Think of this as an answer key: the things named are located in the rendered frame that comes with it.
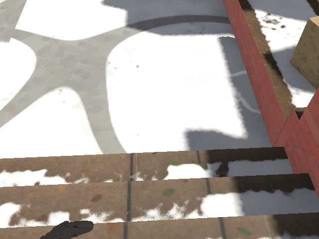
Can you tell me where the left robot hand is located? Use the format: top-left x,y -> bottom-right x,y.
40,220 -> 94,239

